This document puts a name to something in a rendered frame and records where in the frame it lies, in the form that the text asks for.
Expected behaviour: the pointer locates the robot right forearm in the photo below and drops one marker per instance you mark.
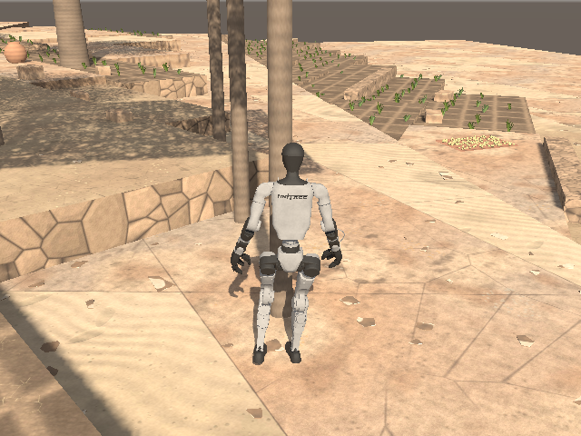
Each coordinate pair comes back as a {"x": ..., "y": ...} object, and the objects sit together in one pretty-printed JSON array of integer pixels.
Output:
[{"x": 333, "y": 238}]

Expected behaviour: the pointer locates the robot left forearm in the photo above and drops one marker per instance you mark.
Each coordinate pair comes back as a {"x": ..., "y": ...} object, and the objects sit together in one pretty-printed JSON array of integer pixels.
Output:
[{"x": 244, "y": 239}]

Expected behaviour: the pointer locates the robot right upper arm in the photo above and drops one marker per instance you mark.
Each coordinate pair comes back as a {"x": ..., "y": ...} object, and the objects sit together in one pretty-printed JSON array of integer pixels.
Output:
[{"x": 321, "y": 192}]

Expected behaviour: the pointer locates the right robot hand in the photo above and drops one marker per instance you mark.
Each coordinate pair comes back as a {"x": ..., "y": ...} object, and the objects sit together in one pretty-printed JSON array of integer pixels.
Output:
[{"x": 330, "y": 254}]

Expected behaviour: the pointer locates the humanoid robot head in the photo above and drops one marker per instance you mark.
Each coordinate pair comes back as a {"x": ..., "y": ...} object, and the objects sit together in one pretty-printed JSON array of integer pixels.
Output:
[{"x": 292, "y": 157}]

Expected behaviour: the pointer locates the left robot hand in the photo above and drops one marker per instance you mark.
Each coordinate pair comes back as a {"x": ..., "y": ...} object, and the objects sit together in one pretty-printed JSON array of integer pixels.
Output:
[{"x": 235, "y": 260}]

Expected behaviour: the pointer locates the robot left foot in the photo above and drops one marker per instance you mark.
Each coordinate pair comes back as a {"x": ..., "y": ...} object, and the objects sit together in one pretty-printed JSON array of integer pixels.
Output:
[{"x": 259, "y": 356}]

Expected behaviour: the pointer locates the robot left upper arm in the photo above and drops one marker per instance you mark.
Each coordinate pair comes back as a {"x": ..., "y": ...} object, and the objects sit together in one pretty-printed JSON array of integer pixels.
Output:
[{"x": 257, "y": 206}]

